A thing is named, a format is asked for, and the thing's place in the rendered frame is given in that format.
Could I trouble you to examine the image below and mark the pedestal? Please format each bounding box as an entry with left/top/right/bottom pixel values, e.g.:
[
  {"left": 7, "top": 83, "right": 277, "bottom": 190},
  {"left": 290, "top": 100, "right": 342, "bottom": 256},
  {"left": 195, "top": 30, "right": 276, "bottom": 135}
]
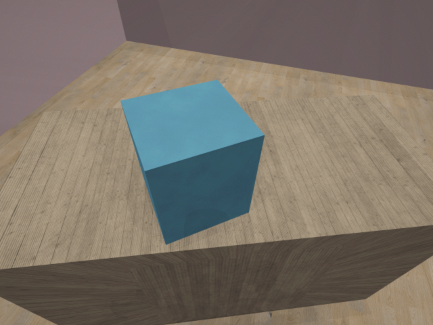
[{"left": 0, "top": 95, "right": 433, "bottom": 325}]

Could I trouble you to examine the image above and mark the carton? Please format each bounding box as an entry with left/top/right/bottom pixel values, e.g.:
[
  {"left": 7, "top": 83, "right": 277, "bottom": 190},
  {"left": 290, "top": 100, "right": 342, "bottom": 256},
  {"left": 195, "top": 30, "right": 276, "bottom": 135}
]
[{"left": 120, "top": 80, "right": 265, "bottom": 245}]

